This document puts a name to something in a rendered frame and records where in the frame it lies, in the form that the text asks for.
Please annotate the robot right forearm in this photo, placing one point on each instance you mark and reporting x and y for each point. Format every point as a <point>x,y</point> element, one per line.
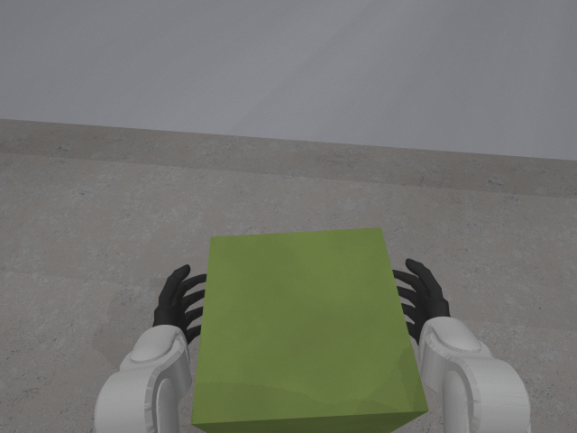
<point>480,394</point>

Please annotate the robot left forearm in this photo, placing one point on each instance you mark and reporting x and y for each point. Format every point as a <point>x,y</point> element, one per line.
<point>144,396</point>

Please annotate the carton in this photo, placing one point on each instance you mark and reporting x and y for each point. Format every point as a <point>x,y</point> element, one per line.
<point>304,332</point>

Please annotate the right robot hand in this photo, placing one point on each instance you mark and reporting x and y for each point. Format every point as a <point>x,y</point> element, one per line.
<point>428,297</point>

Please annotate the left robot hand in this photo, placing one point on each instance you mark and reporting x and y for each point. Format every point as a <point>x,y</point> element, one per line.
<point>173,304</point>

